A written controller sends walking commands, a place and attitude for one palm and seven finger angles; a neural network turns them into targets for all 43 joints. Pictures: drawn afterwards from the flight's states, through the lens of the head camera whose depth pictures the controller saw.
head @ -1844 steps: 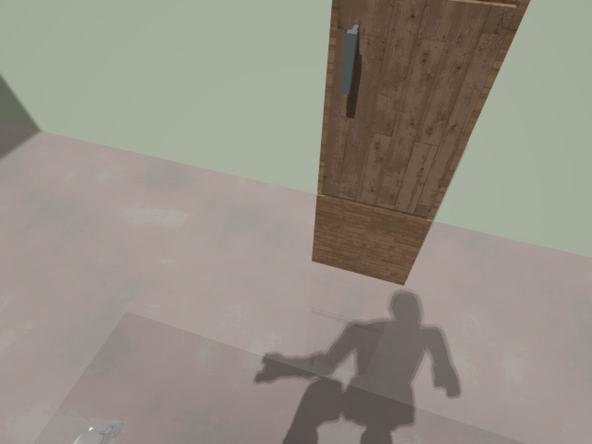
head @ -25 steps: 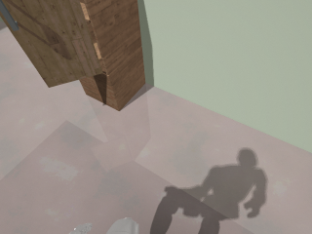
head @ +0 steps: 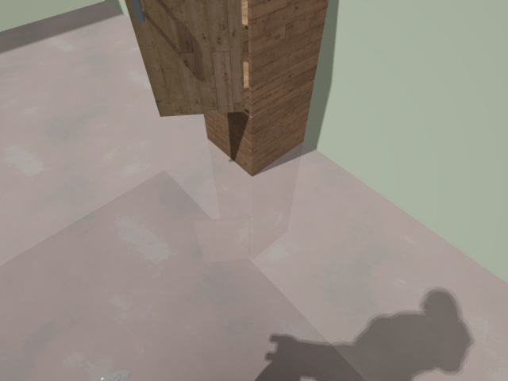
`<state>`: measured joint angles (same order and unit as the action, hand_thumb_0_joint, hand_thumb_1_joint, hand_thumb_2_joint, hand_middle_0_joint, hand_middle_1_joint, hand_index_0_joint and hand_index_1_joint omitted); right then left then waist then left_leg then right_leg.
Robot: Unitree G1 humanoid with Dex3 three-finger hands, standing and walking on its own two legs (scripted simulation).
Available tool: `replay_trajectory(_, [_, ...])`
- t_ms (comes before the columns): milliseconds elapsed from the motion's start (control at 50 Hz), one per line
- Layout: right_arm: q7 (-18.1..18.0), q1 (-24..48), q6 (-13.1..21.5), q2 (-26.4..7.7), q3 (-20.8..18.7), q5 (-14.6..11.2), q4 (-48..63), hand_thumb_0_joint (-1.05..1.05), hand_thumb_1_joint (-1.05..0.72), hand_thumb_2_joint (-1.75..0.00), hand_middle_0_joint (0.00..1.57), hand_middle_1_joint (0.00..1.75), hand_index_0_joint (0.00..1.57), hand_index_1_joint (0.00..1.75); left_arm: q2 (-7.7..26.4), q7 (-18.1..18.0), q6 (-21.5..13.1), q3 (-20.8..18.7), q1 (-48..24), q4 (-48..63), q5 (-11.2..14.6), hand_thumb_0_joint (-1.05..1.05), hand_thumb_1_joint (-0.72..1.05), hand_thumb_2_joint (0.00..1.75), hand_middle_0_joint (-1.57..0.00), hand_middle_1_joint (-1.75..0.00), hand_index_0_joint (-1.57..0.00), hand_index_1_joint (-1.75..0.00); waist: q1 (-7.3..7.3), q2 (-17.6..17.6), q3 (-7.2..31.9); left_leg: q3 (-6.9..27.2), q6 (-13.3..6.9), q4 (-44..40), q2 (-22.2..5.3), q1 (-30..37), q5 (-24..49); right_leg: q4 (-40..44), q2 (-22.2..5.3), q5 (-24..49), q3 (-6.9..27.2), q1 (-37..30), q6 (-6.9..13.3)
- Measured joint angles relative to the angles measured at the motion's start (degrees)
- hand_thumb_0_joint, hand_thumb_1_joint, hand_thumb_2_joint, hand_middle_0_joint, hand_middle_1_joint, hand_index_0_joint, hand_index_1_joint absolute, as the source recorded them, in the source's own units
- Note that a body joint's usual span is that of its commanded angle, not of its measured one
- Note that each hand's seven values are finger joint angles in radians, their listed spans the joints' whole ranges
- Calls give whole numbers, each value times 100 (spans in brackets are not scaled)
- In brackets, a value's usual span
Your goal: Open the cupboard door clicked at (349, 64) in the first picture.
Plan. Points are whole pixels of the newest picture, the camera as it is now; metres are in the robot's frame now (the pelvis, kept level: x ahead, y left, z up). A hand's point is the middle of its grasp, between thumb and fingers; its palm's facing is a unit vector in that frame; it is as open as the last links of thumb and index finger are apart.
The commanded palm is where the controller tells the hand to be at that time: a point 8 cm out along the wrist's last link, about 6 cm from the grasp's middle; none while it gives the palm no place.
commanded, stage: turn to face it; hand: left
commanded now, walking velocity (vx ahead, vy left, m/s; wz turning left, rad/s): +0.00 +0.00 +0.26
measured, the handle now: out of the picture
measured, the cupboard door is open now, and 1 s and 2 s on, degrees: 54 54 54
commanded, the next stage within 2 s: take the last steps up to it in 0.08 s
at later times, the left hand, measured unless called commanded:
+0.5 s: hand out of the picture -0.03 +0.20 -0.18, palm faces +0.23 -0.96 -0.18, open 7.4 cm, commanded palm none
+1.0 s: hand (167, 300) +0.28 +0.20 -0.16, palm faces +0.13 -0.97 -0.19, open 7.4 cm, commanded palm none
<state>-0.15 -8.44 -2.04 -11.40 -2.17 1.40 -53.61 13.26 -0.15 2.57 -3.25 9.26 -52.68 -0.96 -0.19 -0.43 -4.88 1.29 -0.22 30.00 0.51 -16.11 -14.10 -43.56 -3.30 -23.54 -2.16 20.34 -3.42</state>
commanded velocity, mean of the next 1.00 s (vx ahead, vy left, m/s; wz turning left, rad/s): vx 0.25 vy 0.02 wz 0.07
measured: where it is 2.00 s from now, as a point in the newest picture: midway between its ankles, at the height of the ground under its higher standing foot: (237, 298)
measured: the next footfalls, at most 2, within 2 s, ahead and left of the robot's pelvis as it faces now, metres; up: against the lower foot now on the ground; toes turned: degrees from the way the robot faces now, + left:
right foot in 0.04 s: +0.04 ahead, -0.13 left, +0.00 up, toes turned -3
left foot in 0.46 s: +0.03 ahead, +0.13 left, +0.00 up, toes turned +14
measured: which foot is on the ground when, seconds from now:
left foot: down 0.00-0.06, up 0.08-0.44, down 0.46-0.92, up 0.94-1.00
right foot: up 0.00-0.02, down 0.04-0.46, up 0.48-0.88, down 0.90-1.00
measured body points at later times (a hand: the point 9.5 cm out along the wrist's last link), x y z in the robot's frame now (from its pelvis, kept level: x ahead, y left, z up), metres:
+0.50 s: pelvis +0.03 +0.02 +0.00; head +0.05 +0.04 +0.44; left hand -0.04 +0.25 -0.17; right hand +0.14 -0.21 -0.14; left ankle -0.01 +0.12 -0.74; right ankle +0.00 -0.12 -0.72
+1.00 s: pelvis +0.18 +0.01 -0.01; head +0.22 +0.00 +0.44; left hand +0.27 +0.25 -0.15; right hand +0.12 -0.21 -0.17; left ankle +0.04 +0.11 -0.66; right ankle +0.24 -0.07 -0.73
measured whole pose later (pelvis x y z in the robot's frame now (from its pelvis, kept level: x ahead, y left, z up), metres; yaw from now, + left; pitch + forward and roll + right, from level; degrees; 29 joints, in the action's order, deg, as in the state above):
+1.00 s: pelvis +0.18 +0.01 -0.01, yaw +9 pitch -2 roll +0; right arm -0.7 -23.3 0.7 -8.1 -1.9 0.5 -67.0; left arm 8.8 0.8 -3.6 -2.4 5.1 -56.3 -0.9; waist 2.6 -1.3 -6.6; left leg -2.6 -0.7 61.3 -2.6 -14.1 -26.8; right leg -35.6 -2.1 -15.7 -8.7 18.5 3.3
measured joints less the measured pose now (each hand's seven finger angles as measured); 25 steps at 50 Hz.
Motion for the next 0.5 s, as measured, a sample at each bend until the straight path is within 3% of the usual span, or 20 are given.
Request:
replay_trajectory(40, [10, -72, -30, 19, -11, -33, -46, 0, -90, -90, 20, 30, 20, 30, -51, 1, -82, 34, 40, 29, 3, 1, 91, 90, -19, -30, -19, -29, 5, -7, 52, 48, 79, 181, 52, -92, -84, 856, 40, 534, -44, -397, 35])
replay_trajectory(60, [17, -84, -47, -8, -30, -62, -79, 0, -90, -90, 20, 30, 20, 30, -117, -16, -143, 42, 53, 11, -19, 1, 91, 90, -20, -30, -19, -29, 0, -87, 52, 77, 84, 371, 23, -174, -176, 974, 83, 625, -91, -457, 159])
replay_trajectory(120, [40, -122, -159, -103, -115, -90, -179, 0, -91, -90, 20, 30, 20, 30, -311, -33, -210, 143, 124, -23, -58, 1, 91, 90, -20, -30, -19, -30, 61, -234, 28, 110, 113, 1840, 94, -629, -1212, 927, 44, 480, -298, -545, 421])
replay_trajectory(180, [73, -133, -230, -141, -167, -79, -300, 0, -91, -90, 20, 30, 20, 30, -430, -60, -211, 168, 249, -58, -46, 1, 91, 90, -20, -30, -20, -30, 54, -171, 25, -38, 190, 3033, 53, -942, -1155, 1235, -34, 589, -404, -724, 441])
replay_trajectory(220, [77, -140, -226, -142, -180, -81, -350, 0, -91, -90, 20, 30, 20, 30, -457, -90, -236, 152, 319, -110, -42, 1, 91, 90, -20, -30, -20, -30, 55, -97, 19, -99, 247, 3179, -17, -961, -1047, 1438, -70, 691, -469, -812, 441])
replay_trajectory(320, [97, -195, -151, -120, -173, -67, -473, 0, -91, -90, 20, 30, 19, 30, -376, -49, -368, 105, 499, -279, -79, 0, 93, 90, -20, -30, -20, -30, -41, 64, 38, -316, 308, 2205, -180, -595, -1081, 1752, -170, 791, -665, -987, 395])
replay_trajectory(420, [139, -168, 6, -39, -108, -54, -511, 0, -91, -90, 19, 30, 19, 30, -258, 27, -408, 48, 785, -541, -104, 0, 92, 90, -20, -30, -20, -30, -218, 247, 93, -603, 197, 759, -193, -47, -945, 1697, -317, 668, -795, -1070, 237])
replay_trajectory(460, [135, -204, 154, -34, -70, -46, -452, 0, -91, -90, 19, 30, 19, 30, -226, 56, -364, 29, 962, -662, -68, 0, 91, 90, -20, -30, -20, -30, -230, 220, 189, -617, 82, -79, -200, 302, -577, 1383, -327, 461, -826, -971, 145])
replay_trajectory(500, [71, -206, 285, 66, -61, -7, -431, 0, -91, -90, 19, 30, 19, 30, -160, 70, -241, 12, 1007, -822, -42, 1, 91, 90, -20, -30, -20, -30, -212, 326, 178, -660, -113, 55, -118, 301, -372, 475, -366, -166, -598, -649, 178])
